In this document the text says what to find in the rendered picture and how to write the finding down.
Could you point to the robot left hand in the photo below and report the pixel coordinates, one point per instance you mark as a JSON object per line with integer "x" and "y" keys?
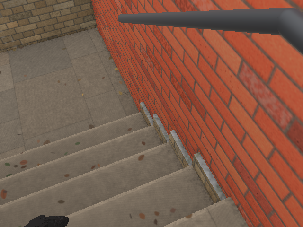
{"x": 51, "y": 221}

